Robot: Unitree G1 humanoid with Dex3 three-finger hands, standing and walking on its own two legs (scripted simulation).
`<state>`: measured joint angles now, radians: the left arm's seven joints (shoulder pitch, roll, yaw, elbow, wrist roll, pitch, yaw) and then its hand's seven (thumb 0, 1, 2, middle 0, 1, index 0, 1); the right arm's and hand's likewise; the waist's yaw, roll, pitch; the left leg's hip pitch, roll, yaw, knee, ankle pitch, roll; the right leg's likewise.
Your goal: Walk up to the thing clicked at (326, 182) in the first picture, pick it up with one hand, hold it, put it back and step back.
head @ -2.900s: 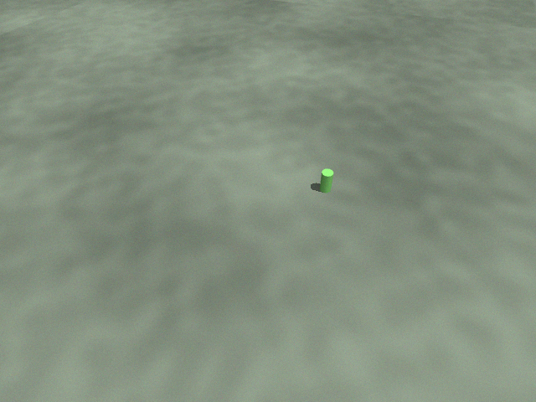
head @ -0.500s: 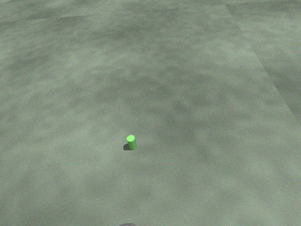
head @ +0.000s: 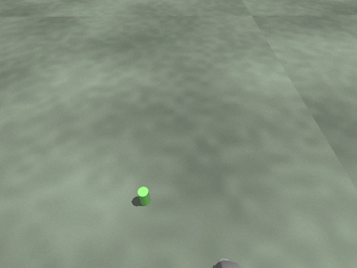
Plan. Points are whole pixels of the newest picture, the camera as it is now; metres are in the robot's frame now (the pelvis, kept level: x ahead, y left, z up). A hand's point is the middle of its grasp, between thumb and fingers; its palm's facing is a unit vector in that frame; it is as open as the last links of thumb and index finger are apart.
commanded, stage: walk up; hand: left
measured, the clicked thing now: (144, 196) +0.64 +0.20 -0.71
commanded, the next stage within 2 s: none
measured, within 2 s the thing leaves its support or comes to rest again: neither
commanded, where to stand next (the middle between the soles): +0.27 +0.01 m, yaw +2 degrees
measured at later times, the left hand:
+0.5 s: hand out of the picture +0.18 +0.30 -0.15, palm faces +0.01 -0.92 -0.40, open 7.4 cm
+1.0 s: hand (89, 219) +0.30 +0.27 -0.16, palm faces -0.03 -0.93 -0.36, open 7.4 cm
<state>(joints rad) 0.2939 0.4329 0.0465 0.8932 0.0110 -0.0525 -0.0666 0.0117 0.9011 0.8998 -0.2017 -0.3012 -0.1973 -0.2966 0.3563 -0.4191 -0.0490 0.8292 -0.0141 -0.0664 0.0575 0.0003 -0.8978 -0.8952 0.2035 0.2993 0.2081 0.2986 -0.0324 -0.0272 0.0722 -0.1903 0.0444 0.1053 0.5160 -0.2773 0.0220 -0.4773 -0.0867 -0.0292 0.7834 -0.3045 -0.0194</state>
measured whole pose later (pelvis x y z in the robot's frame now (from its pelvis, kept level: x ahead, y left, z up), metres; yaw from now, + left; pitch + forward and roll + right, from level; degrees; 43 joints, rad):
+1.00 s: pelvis +0.22 +0.01 -0.01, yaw +0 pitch -3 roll +0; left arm 0.15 0.36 0.00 1.02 0.00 -0.01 -0.01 0.01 0.90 0.90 -0.20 -0.30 -0.20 -0.30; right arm 0.16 -0.38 0.00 1.01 0.01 -0.01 0.01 0.00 -0.90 -0.90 0.20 0.30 0.21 0.30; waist 0.00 0.02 0.08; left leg -0.29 0.05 0.04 0.62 -0.28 -0.02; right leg -0.31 -0.04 -0.02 0.64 -0.28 0.01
